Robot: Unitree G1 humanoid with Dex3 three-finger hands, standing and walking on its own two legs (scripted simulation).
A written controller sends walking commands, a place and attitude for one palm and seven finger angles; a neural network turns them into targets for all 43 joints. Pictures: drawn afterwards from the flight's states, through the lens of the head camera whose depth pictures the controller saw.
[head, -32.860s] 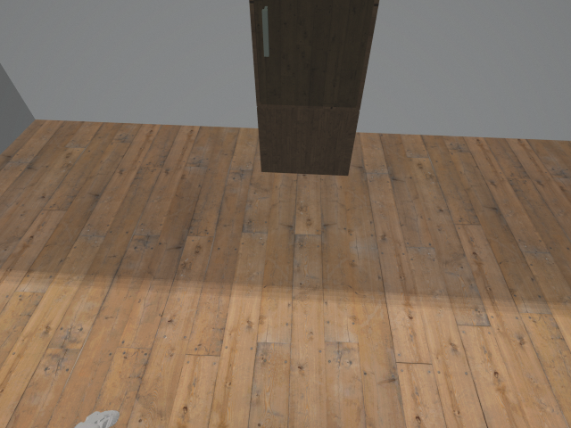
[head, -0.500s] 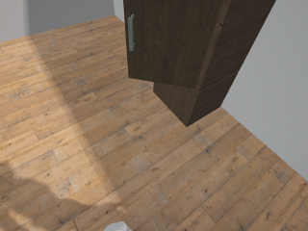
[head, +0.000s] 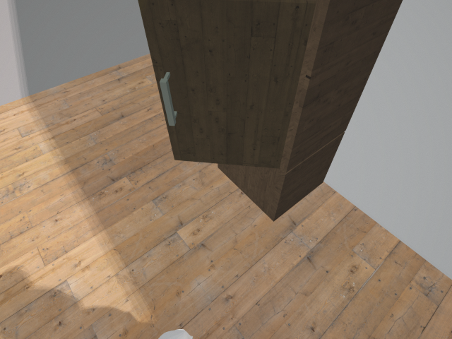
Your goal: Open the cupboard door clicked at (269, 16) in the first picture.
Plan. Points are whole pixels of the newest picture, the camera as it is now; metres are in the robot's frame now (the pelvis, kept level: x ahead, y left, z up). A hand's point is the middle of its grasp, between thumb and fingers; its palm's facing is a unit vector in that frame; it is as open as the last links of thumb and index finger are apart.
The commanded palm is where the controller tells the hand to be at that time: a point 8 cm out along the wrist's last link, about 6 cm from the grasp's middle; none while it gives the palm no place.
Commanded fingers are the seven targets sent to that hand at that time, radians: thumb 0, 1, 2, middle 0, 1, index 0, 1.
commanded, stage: take the last steps up to it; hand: left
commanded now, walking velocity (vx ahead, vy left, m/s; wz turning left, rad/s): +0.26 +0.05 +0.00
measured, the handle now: (170, 99) +0.77 +0.21 -0.04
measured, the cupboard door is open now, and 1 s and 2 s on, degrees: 45 45 45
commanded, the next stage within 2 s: come to a stop and stand still in 0.28 s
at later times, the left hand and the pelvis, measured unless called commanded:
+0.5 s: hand (128, 298) +0.23 +0.24 -0.18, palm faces +0.00 -0.98 -0.21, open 7.3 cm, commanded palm none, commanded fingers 0.00 0.90 0.90 -0.20 -0.30 -0.20 -0.30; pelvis +0.17 +0.05 -0.01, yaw -1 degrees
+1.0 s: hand (127, 290) +0.25 +0.24 -0.18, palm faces +0.03 -0.98 -0.21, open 7.4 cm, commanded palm none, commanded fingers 0.00 0.90 0.90 -0.20 -0.30 -0.20 -0.30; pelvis +0.18 +0.05 -0.01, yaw +0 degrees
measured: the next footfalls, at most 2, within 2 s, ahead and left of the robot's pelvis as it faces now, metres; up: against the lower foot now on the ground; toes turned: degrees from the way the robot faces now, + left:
left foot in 0.18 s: +0.24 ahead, +0.16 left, +0.00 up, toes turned +3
right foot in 0.50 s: +0.19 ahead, -0.07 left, +0.00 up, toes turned -1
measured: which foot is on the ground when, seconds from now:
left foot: up 0.00-0.16, down 0.18-1.00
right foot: down 0.00-0.18, up 0.20-0.48, down 0.50-1.00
